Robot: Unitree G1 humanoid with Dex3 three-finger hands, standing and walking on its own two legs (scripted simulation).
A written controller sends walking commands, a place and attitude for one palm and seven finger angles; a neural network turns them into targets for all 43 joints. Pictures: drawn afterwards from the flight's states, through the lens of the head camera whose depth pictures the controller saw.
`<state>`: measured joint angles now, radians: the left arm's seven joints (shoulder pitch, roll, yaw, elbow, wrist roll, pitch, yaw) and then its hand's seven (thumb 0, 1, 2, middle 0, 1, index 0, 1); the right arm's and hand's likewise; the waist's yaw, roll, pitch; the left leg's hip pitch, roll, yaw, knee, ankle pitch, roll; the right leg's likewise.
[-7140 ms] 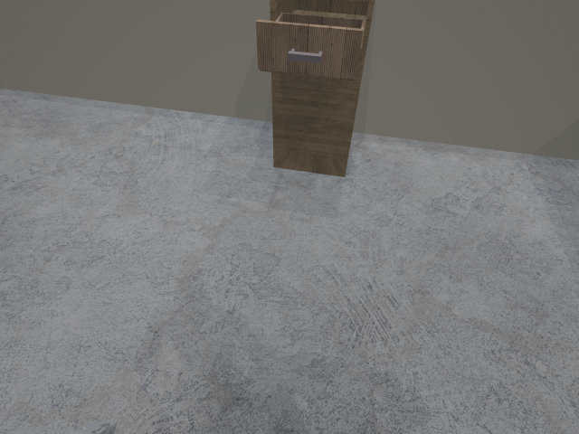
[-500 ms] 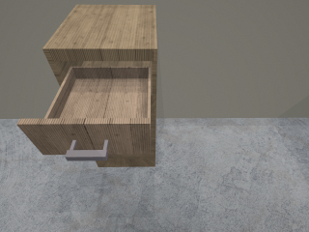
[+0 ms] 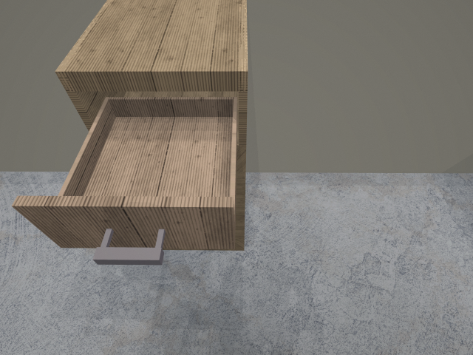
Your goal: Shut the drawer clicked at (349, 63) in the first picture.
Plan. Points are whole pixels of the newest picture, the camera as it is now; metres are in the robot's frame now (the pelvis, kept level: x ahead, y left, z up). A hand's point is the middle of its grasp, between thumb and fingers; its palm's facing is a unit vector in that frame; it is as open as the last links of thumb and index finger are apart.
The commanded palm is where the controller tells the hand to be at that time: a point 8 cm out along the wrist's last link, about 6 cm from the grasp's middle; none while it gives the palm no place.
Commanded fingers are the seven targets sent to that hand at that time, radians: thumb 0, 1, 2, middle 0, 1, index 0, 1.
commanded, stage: come to a stop and stand still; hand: left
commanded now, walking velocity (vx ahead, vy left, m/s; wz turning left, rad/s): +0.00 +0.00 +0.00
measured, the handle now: (132, 245) +0.29 +0.21 +0.01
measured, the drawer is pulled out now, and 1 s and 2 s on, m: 0.30 0.30 0.29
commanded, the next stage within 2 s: look again from close up in 0.48 s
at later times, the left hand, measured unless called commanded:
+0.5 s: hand out of the picture +0.05 +0.17 -0.16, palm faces +0.00 -0.98 -0.21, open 7.3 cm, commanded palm none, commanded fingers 0.00 0.90 0.90 -0.20 -0.30 -0.20 -0.30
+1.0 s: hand out of the picture -0.04 +0.19 -0.17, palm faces +0.02 -0.99 -0.16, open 7.4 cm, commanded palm none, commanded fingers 0.00 0.90 0.90 -0.20 -0.30 -0.20 -0.30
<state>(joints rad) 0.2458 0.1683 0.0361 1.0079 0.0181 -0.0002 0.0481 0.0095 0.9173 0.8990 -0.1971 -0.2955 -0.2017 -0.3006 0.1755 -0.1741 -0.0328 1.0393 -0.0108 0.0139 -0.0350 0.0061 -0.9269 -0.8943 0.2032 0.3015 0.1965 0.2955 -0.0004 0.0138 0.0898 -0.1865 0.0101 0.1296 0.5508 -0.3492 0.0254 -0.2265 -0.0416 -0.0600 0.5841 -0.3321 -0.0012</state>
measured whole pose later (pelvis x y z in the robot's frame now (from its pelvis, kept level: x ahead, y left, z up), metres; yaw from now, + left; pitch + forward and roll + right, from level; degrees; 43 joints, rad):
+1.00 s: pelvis -0.02 +0.03 +0.01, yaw +0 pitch -2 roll +0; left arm 0.33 0.14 -0.02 1.11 0.01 0.00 0.05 0.00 0.91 0.90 -0.20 -0.30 -0.20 -0.30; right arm 0.27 -0.14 0.01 1.15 -0.01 -0.01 -0.01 0.00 -0.91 -0.89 0.20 0.30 0.20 0.30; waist 0.00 -0.02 0.05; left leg -0.14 -0.02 0.14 0.44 -0.27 0.07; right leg -0.17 -0.06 -0.05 0.45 -0.24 0.04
